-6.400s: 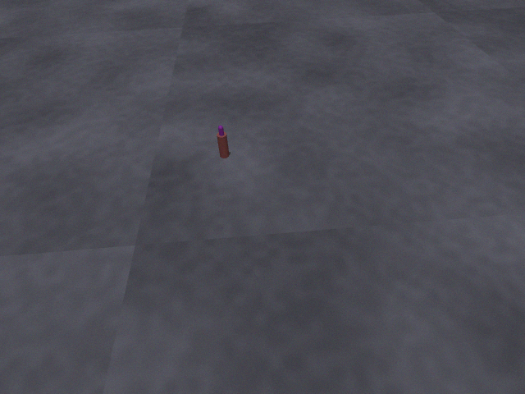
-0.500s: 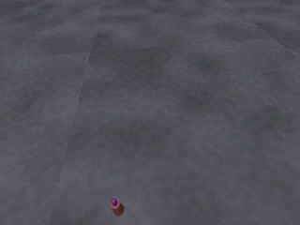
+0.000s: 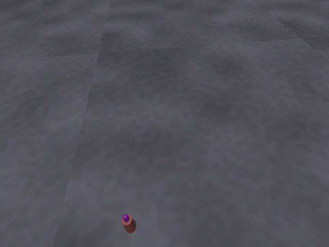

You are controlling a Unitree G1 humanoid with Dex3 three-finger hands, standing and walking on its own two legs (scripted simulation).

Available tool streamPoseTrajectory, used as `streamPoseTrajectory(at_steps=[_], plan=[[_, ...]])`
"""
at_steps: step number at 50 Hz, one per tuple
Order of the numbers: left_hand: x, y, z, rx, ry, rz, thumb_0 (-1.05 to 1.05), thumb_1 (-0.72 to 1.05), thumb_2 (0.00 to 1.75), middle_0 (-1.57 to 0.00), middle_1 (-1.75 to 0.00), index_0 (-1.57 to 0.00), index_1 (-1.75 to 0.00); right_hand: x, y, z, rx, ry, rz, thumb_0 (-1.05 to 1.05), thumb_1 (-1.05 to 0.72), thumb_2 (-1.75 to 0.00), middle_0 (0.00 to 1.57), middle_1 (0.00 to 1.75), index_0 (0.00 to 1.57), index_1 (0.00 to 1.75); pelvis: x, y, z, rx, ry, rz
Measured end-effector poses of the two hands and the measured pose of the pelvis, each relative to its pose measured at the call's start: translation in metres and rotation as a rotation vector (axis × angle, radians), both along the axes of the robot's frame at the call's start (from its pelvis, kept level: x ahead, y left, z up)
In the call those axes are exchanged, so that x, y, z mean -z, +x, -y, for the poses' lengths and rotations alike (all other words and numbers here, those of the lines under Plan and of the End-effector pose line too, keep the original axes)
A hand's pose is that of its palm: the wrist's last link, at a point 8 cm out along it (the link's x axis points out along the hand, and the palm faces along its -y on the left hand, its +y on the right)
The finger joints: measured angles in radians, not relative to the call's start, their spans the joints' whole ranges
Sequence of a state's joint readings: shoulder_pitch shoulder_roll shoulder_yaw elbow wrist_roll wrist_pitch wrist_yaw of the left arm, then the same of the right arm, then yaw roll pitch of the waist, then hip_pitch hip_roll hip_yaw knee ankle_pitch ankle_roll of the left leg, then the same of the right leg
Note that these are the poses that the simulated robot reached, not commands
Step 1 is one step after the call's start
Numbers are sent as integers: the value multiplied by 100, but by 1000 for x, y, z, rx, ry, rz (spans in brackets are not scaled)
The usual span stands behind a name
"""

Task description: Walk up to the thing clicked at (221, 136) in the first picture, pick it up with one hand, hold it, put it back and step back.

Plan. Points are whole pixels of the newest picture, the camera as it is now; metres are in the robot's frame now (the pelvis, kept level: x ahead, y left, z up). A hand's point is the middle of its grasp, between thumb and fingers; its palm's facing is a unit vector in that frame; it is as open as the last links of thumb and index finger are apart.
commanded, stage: stand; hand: left
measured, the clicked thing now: (127, 222) +0.39 +0.22 -0.68
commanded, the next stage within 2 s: go down in 1.86 s
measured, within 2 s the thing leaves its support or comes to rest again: neither
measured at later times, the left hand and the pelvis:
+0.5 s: hand out of the picture +0.06 +0.25 -0.16, palm faces -0.02 -0.94 -0.34, open 7.4 cm; pelvis +0.00 +0.00 +0.00, yaw +0 degrees
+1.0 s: hand out of the picture +0.07 +0.25 -0.15, palm faces -0.02 -0.94 -0.35, open 7.4 cm; pelvis +0.00 +0.00 +0.00, yaw +0 degrees
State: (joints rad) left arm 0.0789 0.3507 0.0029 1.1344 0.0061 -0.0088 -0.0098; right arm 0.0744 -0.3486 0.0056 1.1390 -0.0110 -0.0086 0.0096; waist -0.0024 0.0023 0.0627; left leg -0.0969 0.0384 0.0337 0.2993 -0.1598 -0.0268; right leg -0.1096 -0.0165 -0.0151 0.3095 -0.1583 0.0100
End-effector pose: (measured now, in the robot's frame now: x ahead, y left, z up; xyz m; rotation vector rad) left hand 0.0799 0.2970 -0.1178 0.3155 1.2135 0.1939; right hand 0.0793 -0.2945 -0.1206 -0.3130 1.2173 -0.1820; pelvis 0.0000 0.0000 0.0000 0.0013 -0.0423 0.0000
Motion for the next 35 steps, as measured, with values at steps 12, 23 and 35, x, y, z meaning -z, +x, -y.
streamPoseTrajectory(at_steps=[12,23,35], plan=[[-1,-14,-3,-10,9,-16,1,90,90,-21,-30,-21,-30,3,-14,0,1,7,-23,1,-90,-90,20,30,21,30,0,-5,0,-4,2,2],[1,-24,-1,-15,6,-42,1,90,90,-21,-30,-21,-30,4,-24,4,6,1,-50,1,-90,-90,20,30,21,30,0,-5,2,-6,2,-2],[0,-17,2,-6,6,-15,1,90,90,-21,-30,-21,-30,3,-17,6,2,-1,-26,1,-90,-90,20,30,20,30,1,-4,4,-7,2,1]])
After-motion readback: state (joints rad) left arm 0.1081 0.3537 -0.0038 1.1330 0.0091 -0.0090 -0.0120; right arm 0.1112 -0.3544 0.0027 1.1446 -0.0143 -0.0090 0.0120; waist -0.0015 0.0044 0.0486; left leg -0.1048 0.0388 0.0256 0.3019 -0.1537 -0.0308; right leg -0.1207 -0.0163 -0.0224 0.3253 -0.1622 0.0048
